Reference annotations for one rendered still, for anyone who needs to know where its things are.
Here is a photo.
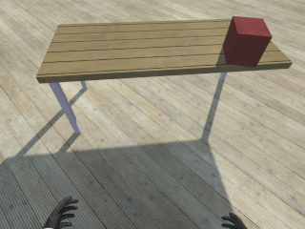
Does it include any left robot hand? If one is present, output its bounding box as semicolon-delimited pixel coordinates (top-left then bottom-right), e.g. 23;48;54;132
42;196;79;229

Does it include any right robot hand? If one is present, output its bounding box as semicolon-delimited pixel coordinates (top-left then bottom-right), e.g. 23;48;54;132
221;212;248;229

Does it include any carton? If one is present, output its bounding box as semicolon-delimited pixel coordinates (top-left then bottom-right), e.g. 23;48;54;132
223;16;272;68

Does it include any table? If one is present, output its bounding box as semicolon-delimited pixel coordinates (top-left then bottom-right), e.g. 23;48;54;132
36;18;293;134

